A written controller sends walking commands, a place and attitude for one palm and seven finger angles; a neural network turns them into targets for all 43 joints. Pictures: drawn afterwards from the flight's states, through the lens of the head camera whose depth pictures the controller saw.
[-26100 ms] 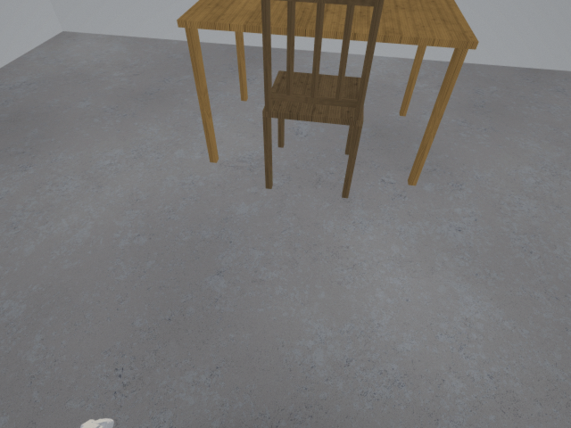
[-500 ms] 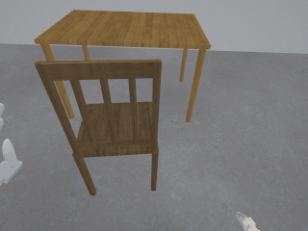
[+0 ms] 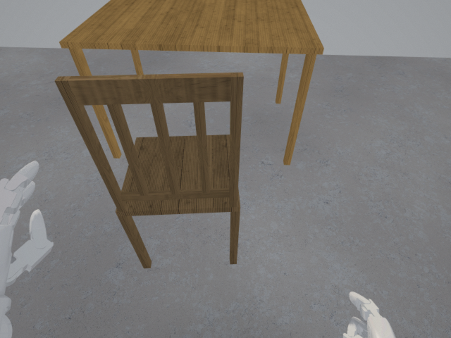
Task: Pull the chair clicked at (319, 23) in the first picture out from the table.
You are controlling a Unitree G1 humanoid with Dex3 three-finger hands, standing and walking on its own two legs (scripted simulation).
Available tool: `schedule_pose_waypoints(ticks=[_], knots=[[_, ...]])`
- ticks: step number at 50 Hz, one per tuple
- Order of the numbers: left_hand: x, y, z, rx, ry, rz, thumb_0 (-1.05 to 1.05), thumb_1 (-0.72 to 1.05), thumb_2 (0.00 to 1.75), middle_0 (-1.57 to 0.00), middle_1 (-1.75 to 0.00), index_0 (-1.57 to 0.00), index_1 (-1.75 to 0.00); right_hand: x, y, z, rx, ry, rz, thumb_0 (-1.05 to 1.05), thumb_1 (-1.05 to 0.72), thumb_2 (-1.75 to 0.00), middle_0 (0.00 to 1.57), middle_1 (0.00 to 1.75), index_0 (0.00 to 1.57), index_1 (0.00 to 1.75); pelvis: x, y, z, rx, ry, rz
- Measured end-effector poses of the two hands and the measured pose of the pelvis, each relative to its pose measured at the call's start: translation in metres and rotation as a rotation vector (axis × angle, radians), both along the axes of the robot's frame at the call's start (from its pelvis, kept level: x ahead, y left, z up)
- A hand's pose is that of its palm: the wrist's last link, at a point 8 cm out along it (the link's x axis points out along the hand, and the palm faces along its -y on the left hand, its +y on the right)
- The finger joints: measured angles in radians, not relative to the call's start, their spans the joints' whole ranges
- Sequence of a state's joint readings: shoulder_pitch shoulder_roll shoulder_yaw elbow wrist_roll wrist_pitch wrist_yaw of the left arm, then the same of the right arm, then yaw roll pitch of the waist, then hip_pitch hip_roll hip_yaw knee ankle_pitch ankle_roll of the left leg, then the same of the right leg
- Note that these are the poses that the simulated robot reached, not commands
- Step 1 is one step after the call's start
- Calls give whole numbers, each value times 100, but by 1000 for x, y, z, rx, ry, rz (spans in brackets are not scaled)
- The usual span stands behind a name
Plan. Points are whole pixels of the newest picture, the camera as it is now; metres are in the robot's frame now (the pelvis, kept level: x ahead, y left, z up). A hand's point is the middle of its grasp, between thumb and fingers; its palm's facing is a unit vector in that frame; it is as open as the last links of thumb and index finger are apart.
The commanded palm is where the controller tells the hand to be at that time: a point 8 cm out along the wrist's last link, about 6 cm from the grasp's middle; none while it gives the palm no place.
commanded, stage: let the arm hang, fingers relaxed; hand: left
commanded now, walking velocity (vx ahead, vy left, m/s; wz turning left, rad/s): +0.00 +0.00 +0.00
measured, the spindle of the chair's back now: (167, 153) +0.60 +0.20 -0.05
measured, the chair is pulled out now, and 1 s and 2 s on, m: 0.54 0.54 0.54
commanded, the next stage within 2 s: look to check the result in 1.06 s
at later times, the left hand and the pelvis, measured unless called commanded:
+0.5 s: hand out of the picture -0.06 +0.21 -0.16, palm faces +0.04 -0.97 -0.23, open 7.2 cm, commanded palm none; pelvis -0.01 +0.02 +0.01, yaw +1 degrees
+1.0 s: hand out of the picture -0.02 +0.15 -0.17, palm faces +0.04 -0.99 -0.15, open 7.3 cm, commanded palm none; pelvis +0.00 +0.01 +0.00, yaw +0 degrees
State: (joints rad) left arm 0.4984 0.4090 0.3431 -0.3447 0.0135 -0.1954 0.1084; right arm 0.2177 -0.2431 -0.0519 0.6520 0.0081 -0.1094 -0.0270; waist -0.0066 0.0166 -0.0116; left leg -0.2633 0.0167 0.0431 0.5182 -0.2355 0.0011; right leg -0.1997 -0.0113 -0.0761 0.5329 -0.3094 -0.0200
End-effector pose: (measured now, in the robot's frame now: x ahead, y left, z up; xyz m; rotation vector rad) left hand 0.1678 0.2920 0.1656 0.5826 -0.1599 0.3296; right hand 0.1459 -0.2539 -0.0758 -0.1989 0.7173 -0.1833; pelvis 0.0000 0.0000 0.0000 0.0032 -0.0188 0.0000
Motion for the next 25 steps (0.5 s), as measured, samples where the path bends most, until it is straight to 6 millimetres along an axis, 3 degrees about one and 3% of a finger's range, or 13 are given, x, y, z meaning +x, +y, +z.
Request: schedule_pose_waypoints(ticks=[3, 5, 8, 11, 13, 16, 21, 25], knots=[[13, 9, -86, -171, 318, 75, 1, 90, 90, -21, -30, -20, -30, 3, 9, -20, 22, 76, 45, 1, -91, -90, 19, 29, 20, 30, -1, 7, -4, -5, 20, 15], [5, 2, -154, -303, 564, 123, 1, 90, 90, -20, -30, -20, -30, -3, 18, -31, 38, 136, 61, 1, -91, -90, 19, 29, 20, 30, -1, 10, -6, -3, 15, 24], [-33, -28, -240, -464, 911, 146, 1, 91, 90, -20, -30, -20, -29, -23, 33, -40, 52, 230, 66, 1, -91, -90, 19, 29, 20, 30, -1, 12, -6, 4, -2, 29], [-89, -66, -292, -588, 1190, 137, 1, 91, 90, -20, -30, -20, -29, -52, 44, -45, 56, 344, 60, 1, -91, -90, 20, 29, 20, 30, -1, 13, -3, -2, -14, 27], [-112, -62, -301, -653, 1206, 231, -3, 99, 89, -21, -30, -21, -29, -75, 48, -47, 50, 428, 47, 1, -92, -90, 20, 29, 20, 30, -3, 12, -1, -10, -14, 36], [-145, -50, -306, -636, 1299, 276, -5, 103, 89, -21, -30, -21, -30, -100, 38, -46, 17, 517, 7, -1, -95, -90, 20, 30, 21, 30, -5, 13, 3, -18, -12, 38], [-199, -35, -303, -598, 1462, 349, -3, 98, 89, -21, -30, -20, -30, -136, 32, -50, 14, 627, -29, -1, -94, -90, 20, 29, 21, 30, -7, 18, 6, -19, -11, 33], [-227, -31, -297, -579, 1545, 393, -1, 95, 90, -21, -30, -20, -29, -158, 37, -56, 42, 683, -44, 0, -93, -90, 20, 29, 20, 30, -7, 20, 6, -14, -10, 26]])
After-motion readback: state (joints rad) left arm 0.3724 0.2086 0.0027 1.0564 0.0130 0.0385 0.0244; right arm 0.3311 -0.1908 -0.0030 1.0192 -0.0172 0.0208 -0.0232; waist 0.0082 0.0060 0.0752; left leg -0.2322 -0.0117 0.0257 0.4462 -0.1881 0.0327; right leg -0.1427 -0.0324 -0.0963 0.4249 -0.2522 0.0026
